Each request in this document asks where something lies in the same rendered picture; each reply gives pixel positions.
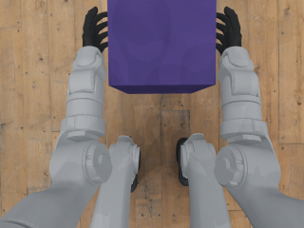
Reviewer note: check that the robot left foot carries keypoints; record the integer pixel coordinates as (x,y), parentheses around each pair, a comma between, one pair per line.
(134,185)

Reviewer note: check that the robot left hand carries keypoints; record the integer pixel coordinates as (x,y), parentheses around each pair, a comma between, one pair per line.
(91,36)

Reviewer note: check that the robot right forearm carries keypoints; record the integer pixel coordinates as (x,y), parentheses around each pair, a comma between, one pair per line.
(240,101)

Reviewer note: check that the right robot upper arm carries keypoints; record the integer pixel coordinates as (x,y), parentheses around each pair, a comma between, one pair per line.
(252,175)

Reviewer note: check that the robot left forearm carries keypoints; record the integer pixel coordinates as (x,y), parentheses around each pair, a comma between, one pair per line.
(84,99)

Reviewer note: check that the carton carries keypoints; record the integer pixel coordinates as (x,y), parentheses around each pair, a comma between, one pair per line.
(161,46)

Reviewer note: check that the robot right hand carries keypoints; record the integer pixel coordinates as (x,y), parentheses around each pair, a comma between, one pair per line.
(231,36)

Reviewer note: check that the robot right foot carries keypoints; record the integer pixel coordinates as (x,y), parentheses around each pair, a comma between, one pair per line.
(183,180)

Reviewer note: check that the robot foot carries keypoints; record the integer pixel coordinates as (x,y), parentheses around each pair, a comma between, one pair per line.
(183,180)
(134,185)

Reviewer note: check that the left robot upper arm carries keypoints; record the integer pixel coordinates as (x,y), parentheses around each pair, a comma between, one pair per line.
(77,170)

